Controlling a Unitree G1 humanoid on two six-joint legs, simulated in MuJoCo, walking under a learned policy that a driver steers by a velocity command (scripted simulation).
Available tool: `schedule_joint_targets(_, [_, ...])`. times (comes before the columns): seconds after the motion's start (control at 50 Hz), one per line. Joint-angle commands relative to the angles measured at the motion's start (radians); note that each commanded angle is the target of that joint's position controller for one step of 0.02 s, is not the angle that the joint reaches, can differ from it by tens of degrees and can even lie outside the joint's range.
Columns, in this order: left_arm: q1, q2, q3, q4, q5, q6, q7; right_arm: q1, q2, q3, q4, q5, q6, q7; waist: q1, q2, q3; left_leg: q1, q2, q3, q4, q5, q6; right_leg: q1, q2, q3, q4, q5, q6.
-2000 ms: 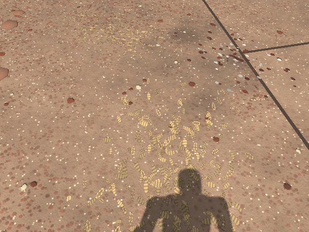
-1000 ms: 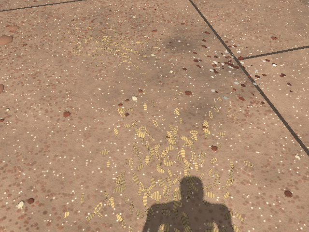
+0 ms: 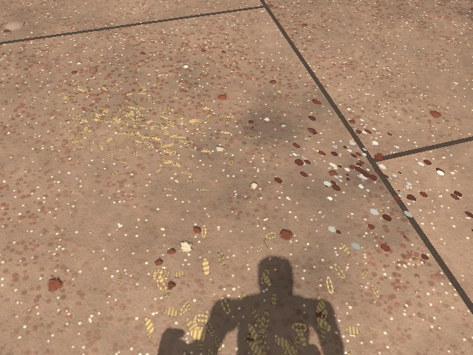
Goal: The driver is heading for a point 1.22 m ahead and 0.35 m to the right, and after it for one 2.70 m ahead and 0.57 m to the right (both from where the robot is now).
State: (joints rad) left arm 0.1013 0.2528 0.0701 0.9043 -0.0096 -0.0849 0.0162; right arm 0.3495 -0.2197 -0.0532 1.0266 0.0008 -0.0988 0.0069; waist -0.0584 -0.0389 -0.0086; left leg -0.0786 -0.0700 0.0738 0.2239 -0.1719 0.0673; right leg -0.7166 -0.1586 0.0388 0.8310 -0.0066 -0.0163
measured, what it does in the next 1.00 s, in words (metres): walks ahead: right foot, then left foot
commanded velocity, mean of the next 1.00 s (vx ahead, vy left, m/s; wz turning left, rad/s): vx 0.36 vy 0.00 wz -0.06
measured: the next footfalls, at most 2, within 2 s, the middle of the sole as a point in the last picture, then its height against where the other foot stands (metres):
right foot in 0.22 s outside the picture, level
left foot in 0.72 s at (208, 327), level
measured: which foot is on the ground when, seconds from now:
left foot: down 0.00-0.22, up 0.24-0.70, down 0.72-1.00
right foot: up 0.00-0.20, down 0.22-0.74, up 0.76-1.00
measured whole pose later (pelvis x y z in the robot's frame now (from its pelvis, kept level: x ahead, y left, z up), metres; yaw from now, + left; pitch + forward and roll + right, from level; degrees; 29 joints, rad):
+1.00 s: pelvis +0.46 -0.02 -0.01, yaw -5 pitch +2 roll +1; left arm 0.19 0.26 0.08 0.93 -0.01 0.03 0.05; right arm 0.10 -0.22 -0.05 0.94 -0.02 -0.04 -0.03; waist 0.00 -0.03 0.04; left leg -0.37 0.01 0.13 0.42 -0.08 0.06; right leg -0.52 -0.07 0.01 0.99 -0.45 0.04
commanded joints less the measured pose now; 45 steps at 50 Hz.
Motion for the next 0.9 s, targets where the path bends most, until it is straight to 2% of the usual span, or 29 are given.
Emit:
schedule_joint_targets(0.02, [-0.075,0.029,-0.001,-0.056,-0.004,-0.010,-0.012,-0.002,-0.162,-0.028,-0.051,0.011,-0.010,-0.013,0.009,0.086,0.073,-0.078,0.248,-0.121,-0.125,0.149,0.139,0.060,0.036,-0.043,-0.167,0.128,0.009])
schedule_joint_targets(0.08, [-0.159,0.032,-0.008,-0.085,-0.012,-0.014,-0.030,0.056,-0.168,-0.032,-0.027,0.017,0.001,-0.014,-0.020,0.091,0.094,0.027,0.284,-0.123,-0.085,0.144,0.136,0.040,0.055,-0.048,-0.254,0.095,0.001])
schedule_joint_targets(0.14, [-0.175,0.056,-0.005,-0.110,-0.015,-0.024,-0.048,0.066,-0.181,-0.042,-0.016,0.020,0.017,-0.019,-0.001,0.108,0.093,0.131,0.337,-0.141,-0.017,0.211,0.117,0.051,0.070,-0.043,-0.309,-0.010,-0.035])
schedule_joint_targets(0.18, [-0.067,0.099,0.015,-0.089,-0.015,-0.030,-0.051,0.025,-0.196,-0.047,-0.025,0.020,0.027,-0.021,0.071,0.132,0.027,0.147,0.329,-0.120,0.107,0.464,0.089,0.222,0.118,-0.082,-0.335,-0.069,-0.069])
schedule_joint_targets(0.2, [0.092,0.142,0.039,-0.039,-0.011,-0.030,-0.047,0.008,-0.177,-0.040,-0.031,0.019,0.032,-0.020,0.146,0.119,-0.066,0.106,0.276,-0.078,0.292,0.591,0.064,0.433,0.153,-0.108,-0.345,-0.059,-0.097])
schedule_joint_targets(0.22, [0.286,0.220,0.064,0.005,0.001,-0.029,-0.038,0.014,-0.142,-0.023,-0.054,0.005,0.032,-0.020,0.208,0.029,-0.217,-0.088,0.216,-0.028,0.598,0.404,0.026,0.748,0.003,0.061,-0.316,-0.048,-0.160])
schedule_joint_targets(0.24, [0.372,0.301,0.081,0.034,0.006,-0.024,-0.042,0.140,-0.002,0.017,-0.061,0.003,0.010,-0.007,0.146,-0.242,-0.349,-0.511,0.022,-0.035,0.975,-0.199,-0.043,1.110,-0.231,0.554,-0.425,-0.238,-0.325])
schedule_joint_targets(0.26, [0.366,0.202,0.052,0.028,0.002,-0.025,-0.043,0.090,-0.085,0.000,-0.051,0.027,-0.017,-0.003,0.172,-0.195,-0.372,-0.636,0.038,-0.188,1.118,-0.384,-0.026,1.123,-0.237,0.694,-0.529,-0.324,-0.311])
schedule_joint_targets(0.28, [0.275,0.152,0.036,0.010,-0.001,-0.028,-0.041,-0.006,-0.151,-0.016,-0.084,0.049,-0.033,0.000,0.163,-0.145,-0.229,-0.711,0.094,-0.184,1.150,-0.321,-0.004,1.009,-0.204,0.541,-0.530,-0.279,-0.261])
schedule_joint_targets(0.3, [0.187,0.123,0.024,-0.014,0.004,-0.029,-0.040,-0.068,-0.155,-0.016,-0.099,0.047,-0.037,-0.006,0.135,-0.054,-0.151,-0.684,0.150,-0.156,1.113,-0.227,0.002,0.861,-0.169,0.409,-0.546,-0.172,-0.236])
schedule_joint_targets(0.32, [0.130,0.094,0.015,-0.020,0.013,-0.030,-0.043,-0.099,-0.148,-0.023,-0.102,0.030,-0.031,-0.013,0.105,-0.005,-0.086,-0.638,0.183,-0.145,1.045,-0.167,0.001,0.720,-0.134,0.318,-0.577,-0.083,-0.223])
schedule_joint_targets(0.34, [0.109,0.071,0.007,-0.018,0.022,-0.034,-0.046,-0.078,-0.136,-0.029,-0.099,0.023,-0.016,-0.016,0.068,-0.026,-0.071,-0.569,0.213,-0.155,0.997,-0.128,0.002,0.639,-0.106,0.257,-0.605,-0.044,-0.212])
schedule_joint_targets(0.36, [0.111,0.063,0.006,-0.010,0.023,-0.035,-0.048,-0.058,-0.113,-0.028,-0.093,0.022,-0.002,-0.016,0.051,-0.034,-0.058,-0.533,0.220,-0.153,0.965,-0.113,0.000,0.596,-0.091,0.226,-0.634,-0.037,-0.213])
schedule_joint_targets(0.4, [0.141,0.089,0.011,0.007,0.016,-0.038,-0.042,-0.059,-0.086,-0.026,-0.094,0.021,0.017,-0.019,0.037,-0.026,-0.023,-0.538,0.229,-0.140,0.893,-0.085,-0.013,0.551,-0.082,0.171,-0.678,-0.006,-0.225])
schedule_joint_targets(0.44, [0.172,0.117,0.019,0.018,0.015,-0.037,-0.029,-0.129,-0.091,-0.029,-0.119,0.011,0.024,-0.021,0.046,-0.006,0.009,-0.604,0.235,-0.135,0.794,0.000,-0.035,0.557,-0.083,0.138,-0.706,0.022,-0.231])
schedule_joint_targets(0.52, [0.222,0.121,0.018,0.033,0.007,-0.025,-0.011,-0.259,-0.077,-0.026,-0.156,0.007,0.020,-0.011,0.077,-0.016,0.041,-0.630,0.214,-0.111,0.560,0.205,-0.054,0.584,-0.044,0.051,-0.723,0.031,-0.195])
schedule_joint_targets(0.56, [0.235,0.119,0.014,0.042,0.009,-0.019,-0.007,-0.321,-0.061,-0.018,-0.170,0.005,0.014,-0.005,0.091,-0.015,0.065,-0.565,0.178,-0.075,0.434,0.271,-0.055,0.567,-0.014,-0.013,-0.697,0.168,-0.171])
schedule_joint_targets(0.62, [0.282,0.122,0.013,0.070,0.007,-0.003,-0.003,-0.378,-0.055,-0.010,-0.185,0.005,0.010,0.008,0.115,-0.033,0.051,-0.490,0.134,-0.051,0.348,0.294,-0.049,0.618,-0.020,-0.043,-0.620,0.297,-0.155])
schedule_joint_targets(0.66, [0.275,0.125,0.015,0.080,0.003,0.008,0.001,-0.378,-0.076,-0.013,-0.191,0.005,0.006,0.017,0.102,-0.054,0.036,-0.466,0.120,-0.064,0.306,0.247,-0.025,0.677,-0.044,-0.025,-0.553,0.348,-0.141])
schedule_joint_targets(0.7, [0.227,0.142,0.021,0.077,-0.003,0.015,0.006,-0.283,-0.122,-0.030,-0.165,-0.003,-0.002,0.019,0.038,-0.065,-0.015,-0.349,0.093,-0.060,0.242,0.234,0.007,0.716,-0.043,-0.013,-0.443,0.415,-0.107])
schedule_joint_targets(0.72, [0.224,0.134,0.019,0.075,-0.002,0.017,0.006,-0.182,-0.159,-0.045,-0.127,-0.012,-0.006,0.015,-0.002,-0.038,-0.070,-0.209,0.079,-0.046,0.193,0.352,0.027,0.707,0.007,-0.032,-0.322,0.431,-0.077])
schedule_joint_targets(0.74, [0.254,0.108,0.009,0.062,0.015,0.015,0.006,-0.078,-0.226,-0.060,-0.103,-0.030,-0.009,0.009,-0.016,0.053,-0.189,0.032,0.207,-0.154,0.269,0.783,0.069,0.584,0.073,-0.073,-0.119,0.203,-0.031])
schedule_joint_targets(0.76, [0.419,-0.015,-0.029,0.093,0.025,0.010,-0.003,-0.036,-0.242,-0.054,-0.092,-0.039,0.003,0.004,0.041,0.272,-0.345,0.378,0.461,-0.424,0.320,1.044,0.260,0.284,0.188,-0.073,0.223,-0.461,0.036])
schedule_joint_targets(0.78, [0.438,0.011,-0.026,0.117,-0.003,0.010,-0.008,-0.016,-0.166,-0.033,-0.088,-0.014,0.014,0.009,0.018,0.261,-0.442,0.371,0.494,-0.528,0.263,0.892,0.303,0.237,0.197,0.060,0.361,-0.724,0.049])
schedule_joint_targets(0.8, [0.348,0.088,-0.005,0.095,-0.027,0.018,-0.006,-0.081,-0.157,-0.029,-0.104,-0.003,0.019,0.009,0.011,0.195,-0.337,0.249,0.452,-0.454,0.215,0.685,0.260,0.178,0.160,0.074,0.413,-0.702,0.048])
schedule_joint_targets(0.82, [0.259,0.103,0.001,0.070,-0.031,0.033,0.006,-0.169,-0.144,-0.024,-0.125,-0.006,0.022,0.002,0.025,0.129,-0.235,0.125,0.415,-0.389,0.172,0.509,0.214,0.146,0.124,0.048,0.395,-0.644,0.050])
schedule_joint_targets(0.84, [0.217,0.102,0.008,0.061,-0.021,0.052,0.019,-0.235,-0.118,-0.013,-0.135,-0.014,0.023,-0.005,0.045,0.101,-0.157,-0.016,0.393,-0.334,0.122,0.383,0.191,0.163,0.095,0.042,0.346,-0.594,0.055])
schedule_joint_targets(0.86, [0.221,0.095,0.014,0.056,-0.011,0.075,0.029,-0.278,-0.110,-0.010,-0.139,-0.024,0.024,-0.011,0.077,0.130,-0.125,-0.137,0.371,-0.292,0.079,0.283,0.169,0.239,0.068,0.045,0.289,-0.542,0.057])
schedule_joint_targets(0.9, [0.238,0.073,0.017,0.045,-0.004,0.102,0.041,-0.301,-0.143,-0.024,-0.140,-0.036,0.035,-0.022,0.096,0.172,-0.091,-0.245,0.345,-0.221,0.029,0.199,0.172,0.302,0.086,-0.002,0.233,-0.501,0.059])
